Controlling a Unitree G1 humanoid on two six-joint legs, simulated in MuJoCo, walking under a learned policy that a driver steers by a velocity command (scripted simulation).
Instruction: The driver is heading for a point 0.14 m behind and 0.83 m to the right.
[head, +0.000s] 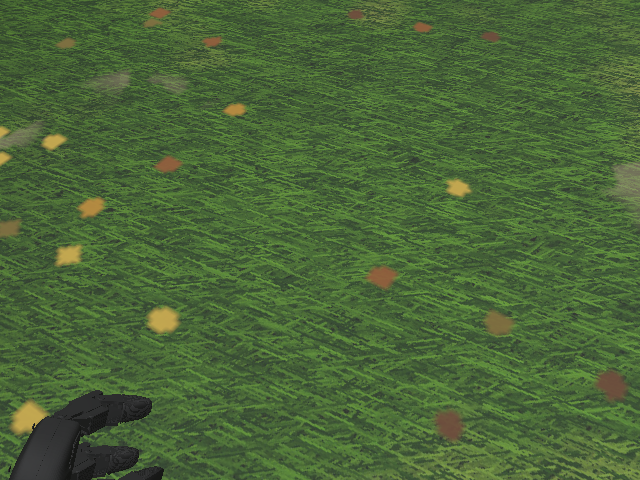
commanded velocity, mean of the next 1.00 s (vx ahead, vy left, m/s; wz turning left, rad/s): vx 0.84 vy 0.00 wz -1.00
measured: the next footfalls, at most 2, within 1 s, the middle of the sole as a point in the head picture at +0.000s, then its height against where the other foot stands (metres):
right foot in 0.14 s outside the picture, level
left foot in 0.60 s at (310, 375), level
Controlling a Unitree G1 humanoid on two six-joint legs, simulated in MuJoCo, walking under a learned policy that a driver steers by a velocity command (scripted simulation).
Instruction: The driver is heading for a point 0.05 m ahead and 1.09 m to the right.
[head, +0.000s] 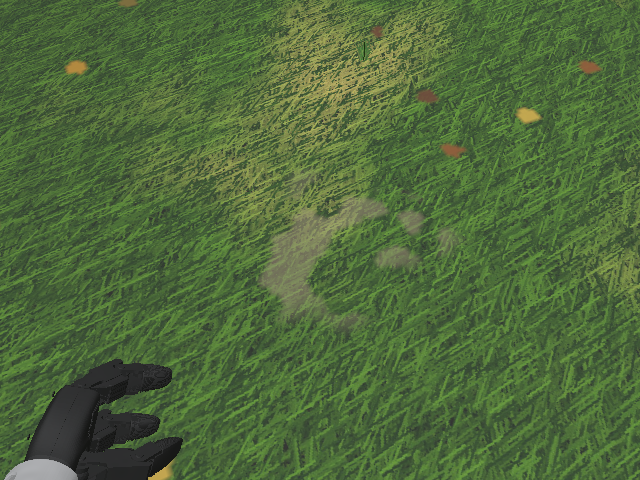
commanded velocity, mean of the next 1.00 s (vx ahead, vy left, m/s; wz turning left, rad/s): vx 0.94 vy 0.00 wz -0.56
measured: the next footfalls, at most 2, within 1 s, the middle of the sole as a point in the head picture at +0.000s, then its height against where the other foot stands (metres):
right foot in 0.08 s outside the picture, level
left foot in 0.48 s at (299, 357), level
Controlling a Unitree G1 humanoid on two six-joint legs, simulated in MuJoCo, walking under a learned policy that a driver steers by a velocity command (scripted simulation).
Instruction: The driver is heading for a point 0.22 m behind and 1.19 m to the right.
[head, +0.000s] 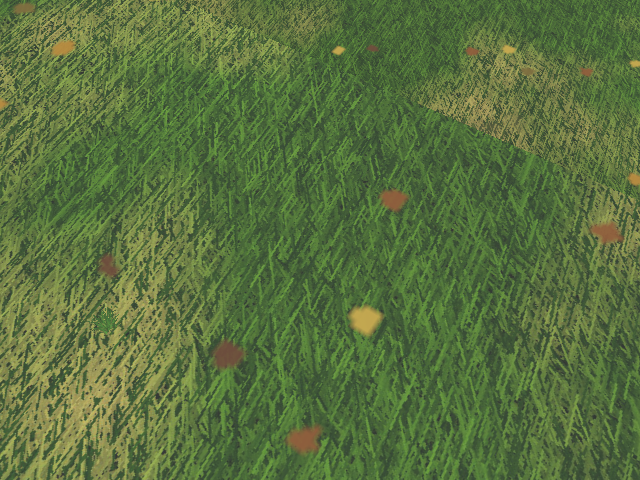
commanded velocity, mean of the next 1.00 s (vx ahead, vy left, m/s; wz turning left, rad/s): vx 0.84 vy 0.00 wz -0.94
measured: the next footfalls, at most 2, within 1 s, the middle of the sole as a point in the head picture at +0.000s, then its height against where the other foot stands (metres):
left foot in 0.44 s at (283, 417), level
right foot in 0.92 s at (454, 310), level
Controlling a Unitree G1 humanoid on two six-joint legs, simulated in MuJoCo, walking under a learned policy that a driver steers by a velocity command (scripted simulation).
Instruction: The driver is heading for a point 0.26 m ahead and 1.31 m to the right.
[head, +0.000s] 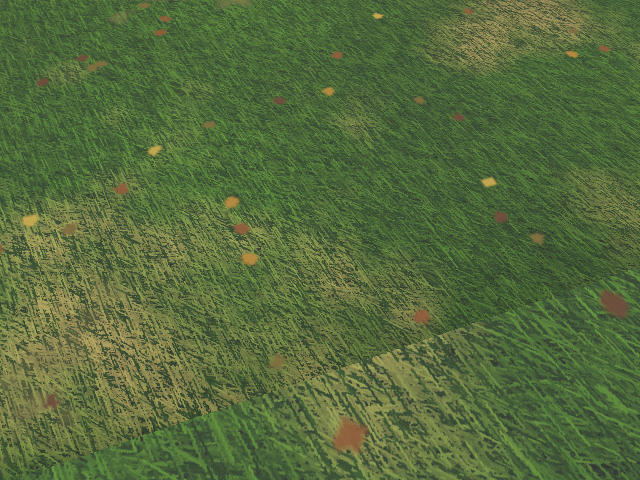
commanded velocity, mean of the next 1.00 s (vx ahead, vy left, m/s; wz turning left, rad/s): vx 1.00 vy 0.00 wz -1.00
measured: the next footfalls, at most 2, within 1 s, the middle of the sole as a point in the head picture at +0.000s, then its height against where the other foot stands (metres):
left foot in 0.30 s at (249, 466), level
right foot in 0.84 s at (452, 421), level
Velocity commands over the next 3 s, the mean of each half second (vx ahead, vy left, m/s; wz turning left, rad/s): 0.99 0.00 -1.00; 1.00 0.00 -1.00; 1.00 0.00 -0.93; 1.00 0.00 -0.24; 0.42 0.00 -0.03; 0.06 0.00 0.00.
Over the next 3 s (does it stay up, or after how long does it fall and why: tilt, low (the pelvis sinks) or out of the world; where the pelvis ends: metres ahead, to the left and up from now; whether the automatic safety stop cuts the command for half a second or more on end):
stays up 0.14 -1.46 0.04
